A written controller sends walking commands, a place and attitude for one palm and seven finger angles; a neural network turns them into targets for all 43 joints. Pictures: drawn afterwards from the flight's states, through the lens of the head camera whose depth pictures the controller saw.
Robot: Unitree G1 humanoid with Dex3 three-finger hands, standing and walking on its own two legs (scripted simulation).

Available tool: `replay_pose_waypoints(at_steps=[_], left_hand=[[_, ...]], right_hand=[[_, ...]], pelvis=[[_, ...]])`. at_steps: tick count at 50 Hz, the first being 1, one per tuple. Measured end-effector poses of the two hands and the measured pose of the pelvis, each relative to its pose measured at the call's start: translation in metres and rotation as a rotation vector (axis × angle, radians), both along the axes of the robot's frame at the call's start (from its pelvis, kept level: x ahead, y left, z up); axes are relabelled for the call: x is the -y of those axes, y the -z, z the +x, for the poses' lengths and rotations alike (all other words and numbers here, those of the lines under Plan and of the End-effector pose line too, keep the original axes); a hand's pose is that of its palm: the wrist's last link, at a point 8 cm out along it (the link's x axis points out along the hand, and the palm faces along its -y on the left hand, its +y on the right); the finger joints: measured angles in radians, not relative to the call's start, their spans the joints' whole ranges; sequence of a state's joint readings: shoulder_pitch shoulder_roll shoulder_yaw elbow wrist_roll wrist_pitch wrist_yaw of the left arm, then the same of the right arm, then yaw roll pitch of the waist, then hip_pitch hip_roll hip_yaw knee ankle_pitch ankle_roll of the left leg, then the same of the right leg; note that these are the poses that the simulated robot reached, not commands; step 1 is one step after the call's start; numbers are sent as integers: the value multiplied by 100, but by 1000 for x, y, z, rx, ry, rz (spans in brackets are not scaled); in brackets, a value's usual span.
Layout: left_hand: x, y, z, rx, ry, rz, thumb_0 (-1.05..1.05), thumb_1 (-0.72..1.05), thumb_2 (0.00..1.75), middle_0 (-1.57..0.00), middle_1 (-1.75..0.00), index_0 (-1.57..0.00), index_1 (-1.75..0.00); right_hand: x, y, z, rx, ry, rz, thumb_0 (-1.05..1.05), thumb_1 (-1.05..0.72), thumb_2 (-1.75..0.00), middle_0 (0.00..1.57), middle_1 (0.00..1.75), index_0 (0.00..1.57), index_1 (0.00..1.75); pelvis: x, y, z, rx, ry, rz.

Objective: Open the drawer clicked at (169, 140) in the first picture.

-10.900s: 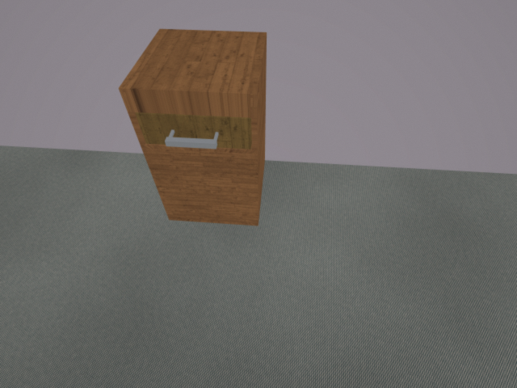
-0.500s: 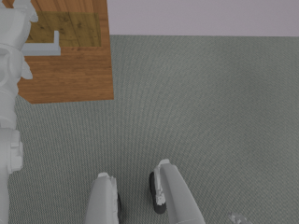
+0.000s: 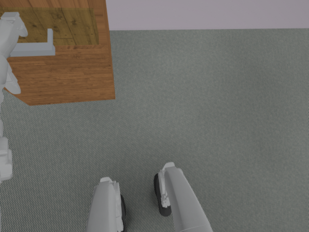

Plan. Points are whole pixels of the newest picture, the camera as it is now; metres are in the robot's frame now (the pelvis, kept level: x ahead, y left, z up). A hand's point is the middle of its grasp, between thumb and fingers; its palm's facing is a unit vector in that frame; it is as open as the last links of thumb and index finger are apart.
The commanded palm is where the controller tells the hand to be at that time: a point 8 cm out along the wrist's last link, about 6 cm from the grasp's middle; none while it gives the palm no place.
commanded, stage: lower the fingers behind the handle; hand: left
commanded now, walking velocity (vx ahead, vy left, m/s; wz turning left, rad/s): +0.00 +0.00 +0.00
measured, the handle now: (16, 41) +0.61 +0.28 -0.06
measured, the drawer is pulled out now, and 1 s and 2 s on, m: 0.00 0.00 0.00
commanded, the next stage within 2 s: close the thumb around the handle in 1.66 s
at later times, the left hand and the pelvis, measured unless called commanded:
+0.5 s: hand (27, 60) +0.55 +0.25 -0.04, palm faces -0.18 -0.07 -0.98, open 13.8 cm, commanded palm +0.57 +0.24 +0.01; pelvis +0.01 +0.00 +0.00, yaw +1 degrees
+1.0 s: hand (25, 60) +0.56 +0.26 -0.05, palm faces -0.08 -0.05 -1.00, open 13.8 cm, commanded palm +0.56 +0.24 -0.02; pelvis +0.00 -0.01 -0.04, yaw +0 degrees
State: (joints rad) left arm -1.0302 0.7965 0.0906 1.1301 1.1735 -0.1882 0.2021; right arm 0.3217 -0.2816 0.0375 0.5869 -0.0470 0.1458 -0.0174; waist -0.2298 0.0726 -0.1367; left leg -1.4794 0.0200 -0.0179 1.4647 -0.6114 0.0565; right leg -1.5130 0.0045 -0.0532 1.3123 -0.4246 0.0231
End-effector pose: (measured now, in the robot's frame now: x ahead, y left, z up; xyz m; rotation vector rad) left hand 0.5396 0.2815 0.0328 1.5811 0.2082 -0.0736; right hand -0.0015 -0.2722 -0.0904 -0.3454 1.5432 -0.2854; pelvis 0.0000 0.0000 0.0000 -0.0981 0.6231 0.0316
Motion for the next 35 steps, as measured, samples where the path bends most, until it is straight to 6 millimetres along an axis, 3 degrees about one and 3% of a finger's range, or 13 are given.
replay_pose_waypoints(at_steps=[3,7,11,16,21,26,31,35], left_hand=[[3,6,-8,6,53,-48,0,-49,30,-32,-120,-32,-120],[3,-9,-12,104,99,-84,0,-49,30,-32,-120,-32,-120],[-11,-21,-6,190,25,-63,0,-49,30,-32,-120,-32,-120],[-20,-6,0,108,-82,24,0,-49,30,-32,-120,-32,-120],[4,21,-2,-35,-7,-28,0,-49,30,-32,-120,-32,-120],[25,20,-2,23,122,-97,0,-49,30,-32,-120,-33,-120],[5,13,0,172,61,-58,1,-49,30,-32,-120,-34,-121],[-15,22,-3,173,-44,8,1,-49,30,-32,-120,-33,-121]], right_hand=[[-3,2,-1,-31,0,10,0,-90,-89,20,30,20,30],[-6,4,8,-41,-12,19,0,-90,-89,20,30,20,30],[-6,8,22,-15,-40,29,0,-90,-89,20,30,20,30],[-4,14,37,24,-52,35,0,-90,-89,20,30,20,30],[-3,13,40,22,-48,26,0,-90,-89,20,30,20,30],[-2,13,35,19,-42,6,0,-90,-89,20,30,20,30],[0,28,29,-1,-51,22,0,-90,-89,20,30,20,30],[-1,41,26,-22,-55,55,0,-90,-89,20,30,20,30]], pelvis=[[0,-1,2,-6,1,3],[1,-4,6,-8,-9,0],[3,0,8,-11,-22,-6],[3,4,7,-16,-25,-10],[3,2,8,-16,-23,-10],[5,6,11,-21,-16,-8],[6,19,9,-31,-9,-7],[7,27,4,-38,-6,-6]])
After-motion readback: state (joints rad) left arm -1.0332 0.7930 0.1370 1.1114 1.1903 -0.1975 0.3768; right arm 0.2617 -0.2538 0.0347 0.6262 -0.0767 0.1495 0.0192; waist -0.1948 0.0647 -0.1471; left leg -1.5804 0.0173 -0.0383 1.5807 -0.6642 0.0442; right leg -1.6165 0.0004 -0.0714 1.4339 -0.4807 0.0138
